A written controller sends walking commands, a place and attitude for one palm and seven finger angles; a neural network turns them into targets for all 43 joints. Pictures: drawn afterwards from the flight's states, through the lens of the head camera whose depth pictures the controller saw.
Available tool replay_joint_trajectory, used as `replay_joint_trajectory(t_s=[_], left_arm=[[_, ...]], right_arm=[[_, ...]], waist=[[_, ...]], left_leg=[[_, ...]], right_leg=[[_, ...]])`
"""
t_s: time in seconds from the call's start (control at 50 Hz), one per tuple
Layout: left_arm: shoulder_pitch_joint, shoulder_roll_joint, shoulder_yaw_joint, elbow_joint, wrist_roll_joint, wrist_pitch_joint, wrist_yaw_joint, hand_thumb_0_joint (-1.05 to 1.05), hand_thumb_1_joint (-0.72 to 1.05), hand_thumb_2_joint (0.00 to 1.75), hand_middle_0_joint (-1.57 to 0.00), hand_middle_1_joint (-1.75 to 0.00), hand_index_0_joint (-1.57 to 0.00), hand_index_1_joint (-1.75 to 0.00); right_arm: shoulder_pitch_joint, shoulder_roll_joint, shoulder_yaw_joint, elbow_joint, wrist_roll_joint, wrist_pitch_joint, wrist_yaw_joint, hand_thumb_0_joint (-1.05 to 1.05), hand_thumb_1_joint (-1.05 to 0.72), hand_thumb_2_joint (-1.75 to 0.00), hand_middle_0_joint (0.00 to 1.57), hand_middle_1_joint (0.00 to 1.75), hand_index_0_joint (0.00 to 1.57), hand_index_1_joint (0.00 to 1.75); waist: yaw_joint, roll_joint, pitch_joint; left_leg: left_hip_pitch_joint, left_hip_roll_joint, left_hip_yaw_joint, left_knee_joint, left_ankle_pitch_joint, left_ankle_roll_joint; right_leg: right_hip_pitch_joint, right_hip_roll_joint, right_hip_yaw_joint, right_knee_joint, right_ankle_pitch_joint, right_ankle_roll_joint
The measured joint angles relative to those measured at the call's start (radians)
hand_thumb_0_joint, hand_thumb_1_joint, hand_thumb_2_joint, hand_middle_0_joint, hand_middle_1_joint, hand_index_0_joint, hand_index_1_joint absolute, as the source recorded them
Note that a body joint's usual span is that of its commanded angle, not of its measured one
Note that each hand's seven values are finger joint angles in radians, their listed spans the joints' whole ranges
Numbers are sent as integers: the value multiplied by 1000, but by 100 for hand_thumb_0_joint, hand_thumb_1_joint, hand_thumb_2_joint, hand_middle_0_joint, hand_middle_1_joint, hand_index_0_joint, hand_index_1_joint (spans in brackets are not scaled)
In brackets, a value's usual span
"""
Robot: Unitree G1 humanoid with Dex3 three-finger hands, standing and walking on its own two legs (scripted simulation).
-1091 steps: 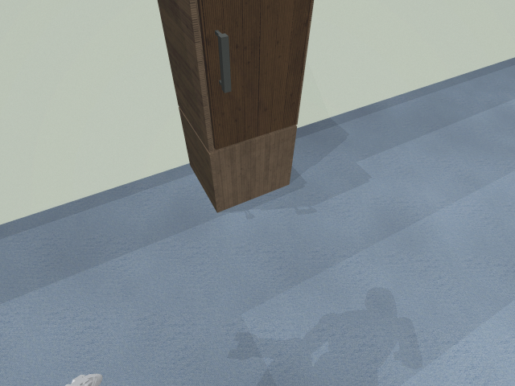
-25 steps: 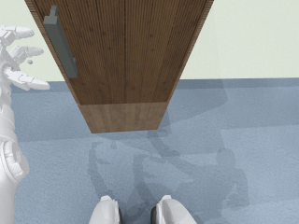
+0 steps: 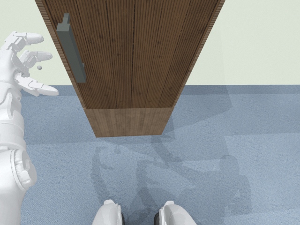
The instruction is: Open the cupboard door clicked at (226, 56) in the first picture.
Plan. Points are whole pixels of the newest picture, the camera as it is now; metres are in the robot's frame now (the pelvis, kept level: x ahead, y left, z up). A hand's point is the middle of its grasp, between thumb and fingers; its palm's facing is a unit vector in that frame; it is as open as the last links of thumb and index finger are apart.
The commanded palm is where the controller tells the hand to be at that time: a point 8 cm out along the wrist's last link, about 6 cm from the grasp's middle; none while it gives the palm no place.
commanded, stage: move the hooked fingers beside the handle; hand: left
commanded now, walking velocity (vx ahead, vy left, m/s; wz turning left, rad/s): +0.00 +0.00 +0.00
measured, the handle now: (74, 51) +0.54 +0.18 +0.08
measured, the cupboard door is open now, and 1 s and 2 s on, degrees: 0 0 0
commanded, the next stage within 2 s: slide the fingers in behind the handle in 0.02 s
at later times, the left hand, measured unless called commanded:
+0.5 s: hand (56, 66) +0.49 +0.21 +0.08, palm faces +0.00 -1.00 +0.01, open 14.0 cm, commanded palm +0.47 +0.25 +0.08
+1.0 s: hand (68, 66) +0.50 +0.19 +0.08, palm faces +0.02 -1.00 +0.01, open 13.9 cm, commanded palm +0.48 +0.22 +0.08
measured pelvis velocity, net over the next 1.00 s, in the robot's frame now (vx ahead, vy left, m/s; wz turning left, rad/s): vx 0.00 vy -0.02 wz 0.02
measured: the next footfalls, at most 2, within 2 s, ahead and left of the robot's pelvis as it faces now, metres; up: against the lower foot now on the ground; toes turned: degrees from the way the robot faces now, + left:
none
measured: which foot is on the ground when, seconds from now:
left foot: down 0.00-1.00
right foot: down 0.00-1.00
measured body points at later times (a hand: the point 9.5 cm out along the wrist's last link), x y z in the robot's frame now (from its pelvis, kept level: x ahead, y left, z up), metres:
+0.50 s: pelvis -0.01 -0.01 +0.00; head +0.12 +0.02 +0.43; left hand +0.48 +0.27 +0.09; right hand +0.01 -0.28 -0.11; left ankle +0.02 +0.09 -0.67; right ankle +0.00 -0.13 -0.67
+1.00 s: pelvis +0.00 -0.02 +0.00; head +0.13 +0.00 +0.43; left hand +0.49 +0.24 +0.08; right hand +0.01 -0.29 -0.11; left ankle +0.02 +0.09 -0.67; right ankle +0.00 -0.13 -0.67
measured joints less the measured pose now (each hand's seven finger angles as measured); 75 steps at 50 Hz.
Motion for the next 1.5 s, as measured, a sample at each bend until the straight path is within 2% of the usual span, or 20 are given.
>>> replay_joint_trajectory(t_s=[0.12,0.34,0.62,0.86,0.98,1.26,1.36,1.5], left_arm=[[9,-5,3,8,8,4,11,-1,-50,30,-30,-120,-30,-120],[-23,-16,-33,26,3,-4,22,-1,-50,29,-30,-120,-30,-120],[-50,-55,-30,37,38,1,102,-1,-50,30,-30,-120,-31,-121],[-53,-64,-57,34,22,-3,120,-1,-50,30,-30,-120,-31,-123],[-46,-93,-71,21,19,-2,124,-1,-50,30,-30,-120,-31,-123],[-19,-168,-102,-5,39,-21,206,-1,-50,30,-30,-120,-30,-122],[-31,-190,-128,3,42,-32,216,-1,-50,30,-30,-120,-30,-122],[-34,-180,-101,18,58,-36,226,-1,-50,30,-31,-120,-32,-122]], right_arm=[[-7,0,3,-9,2,1,1,1,-90,-89,20,29,20,30],[-9,-4,1,7,3,-11,-2,1,-90,-89,20,29,20,30],[8,1,-2,9,-3,-20,7,1,-91,-89,20,29,20,30],[18,6,-9,34,-3,-28,11,1,-90,-89,20,29,20,30],[7,3,-16,31,-4,-31,14,1,-91,-89,20,29,20,30],[-10,15,-21,16,-8,-34,29,1,-91,-89,20,29,20,30],[-10,20,-19,26,-9,-34,33,1,-91,-89,20,29,20,30],[-5,20,-17,20,-10,-32,32,1,-91,-89,20,29,20,30]], waist=[[-1,1,0],[0,1,4],[-18,8,8],[-4,8,6],[-3,6,1],[2,11,-5],[5,14,-4],[-3,15,-3]], left_leg=[[12,0,0,-4,2,-2],[-1,-2,-12,4,8,-9],[-7,4,-5,-1,11,-18],[-9,3,-17,-6,13,-28],[-6,2,-20,-8,12,-30],[23,-2,-10,-18,8,-30],[25,-5,-9,-19,9,-31],[25,-2,-5,-20,12,-32]], right_leg=[[10,1,0,0,0,-2],[-1,0,-11,14,-3,-10],[-19,5,-2,24,-5,-19],[-20,6,-13,25,-11,-28],[-15,6,-15,23,-14,-30],[5,2,-5,23,-20,-29],[6,-1,-4,26,-22,-29],[1,1,1,31,-21,-31]])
